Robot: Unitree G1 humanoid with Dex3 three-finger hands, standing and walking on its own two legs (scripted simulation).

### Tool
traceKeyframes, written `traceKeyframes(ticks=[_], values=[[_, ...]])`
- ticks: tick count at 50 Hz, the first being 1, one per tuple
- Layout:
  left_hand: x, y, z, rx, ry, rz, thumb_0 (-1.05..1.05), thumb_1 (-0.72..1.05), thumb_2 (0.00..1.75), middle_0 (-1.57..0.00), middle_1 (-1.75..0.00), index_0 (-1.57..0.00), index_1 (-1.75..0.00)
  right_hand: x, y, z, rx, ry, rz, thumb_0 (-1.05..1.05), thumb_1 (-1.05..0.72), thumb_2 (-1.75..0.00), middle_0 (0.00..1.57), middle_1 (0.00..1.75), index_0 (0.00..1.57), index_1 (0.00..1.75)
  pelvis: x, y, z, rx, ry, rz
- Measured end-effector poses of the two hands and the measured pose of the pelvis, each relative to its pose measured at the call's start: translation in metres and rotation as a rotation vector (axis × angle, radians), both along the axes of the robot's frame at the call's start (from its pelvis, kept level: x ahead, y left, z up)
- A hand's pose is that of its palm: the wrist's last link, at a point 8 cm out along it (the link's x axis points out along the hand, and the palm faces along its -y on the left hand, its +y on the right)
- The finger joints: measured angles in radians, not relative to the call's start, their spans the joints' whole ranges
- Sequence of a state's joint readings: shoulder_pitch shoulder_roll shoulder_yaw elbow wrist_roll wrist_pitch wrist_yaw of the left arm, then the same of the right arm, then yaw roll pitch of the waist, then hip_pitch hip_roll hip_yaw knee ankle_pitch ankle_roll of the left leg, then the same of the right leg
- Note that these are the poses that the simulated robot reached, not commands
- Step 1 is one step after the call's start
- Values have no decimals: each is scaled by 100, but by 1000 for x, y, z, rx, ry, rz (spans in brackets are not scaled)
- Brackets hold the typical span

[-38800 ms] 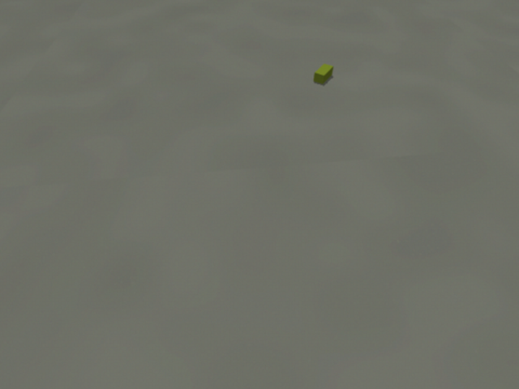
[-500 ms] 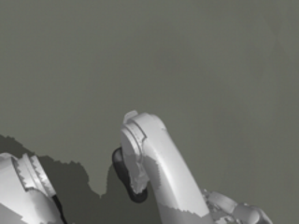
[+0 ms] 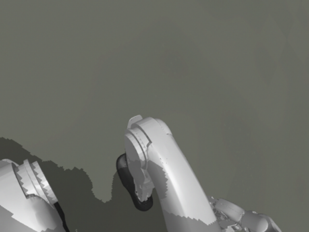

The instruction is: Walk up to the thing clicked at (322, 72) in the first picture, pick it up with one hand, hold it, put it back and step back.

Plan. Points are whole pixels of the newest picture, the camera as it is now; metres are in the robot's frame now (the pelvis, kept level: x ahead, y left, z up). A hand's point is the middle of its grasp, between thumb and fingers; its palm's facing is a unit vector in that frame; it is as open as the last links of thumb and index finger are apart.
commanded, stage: close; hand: left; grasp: from above
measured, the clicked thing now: out of the picture +0.38 +0.36 -0.28
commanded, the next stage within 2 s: none
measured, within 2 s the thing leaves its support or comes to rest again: neither
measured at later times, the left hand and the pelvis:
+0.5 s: hand out of the picture +0.38 +0.35 -0.25, palm faces +0.15 -0.49 -0.86, open 12.1 cm; pelvis +0.00 +0.00 +0.00, yaw +0 degrees
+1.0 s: hand out of the picture +0.38 +0.35 -0.24, palm faces +0.13 -0.48 -0.87, open 11.8 cm; pelvis +0.00 +0.00 +0.00, yaw +0 degrees
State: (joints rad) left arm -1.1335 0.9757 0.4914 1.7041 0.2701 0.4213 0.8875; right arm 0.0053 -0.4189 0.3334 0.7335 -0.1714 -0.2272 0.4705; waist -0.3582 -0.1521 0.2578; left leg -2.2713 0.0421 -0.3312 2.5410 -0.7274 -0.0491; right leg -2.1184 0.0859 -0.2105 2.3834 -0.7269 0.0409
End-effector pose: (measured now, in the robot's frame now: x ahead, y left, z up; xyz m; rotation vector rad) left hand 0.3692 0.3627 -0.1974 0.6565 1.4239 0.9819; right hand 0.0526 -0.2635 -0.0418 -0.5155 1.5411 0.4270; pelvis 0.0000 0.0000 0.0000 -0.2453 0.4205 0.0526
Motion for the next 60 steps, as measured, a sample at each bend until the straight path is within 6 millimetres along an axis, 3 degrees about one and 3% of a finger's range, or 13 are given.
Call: traceKeyframes(ticks=[20,60], values=[[4,-4,7,0,2,-19,0,-18,78,-29,-83,-28,-84,-10,-3,0,6,11,-28,0,-92,-90,19,29,19,30,-2,-1,0,7,-4,1],[2,-2,11,-13,6,-40,0,-9,69,-40,-72,-39,-74,-8,-4,0,-1,-6,-31,0,-92,-90,19,29,19,30,-5,-1,3,8,4,-4]])
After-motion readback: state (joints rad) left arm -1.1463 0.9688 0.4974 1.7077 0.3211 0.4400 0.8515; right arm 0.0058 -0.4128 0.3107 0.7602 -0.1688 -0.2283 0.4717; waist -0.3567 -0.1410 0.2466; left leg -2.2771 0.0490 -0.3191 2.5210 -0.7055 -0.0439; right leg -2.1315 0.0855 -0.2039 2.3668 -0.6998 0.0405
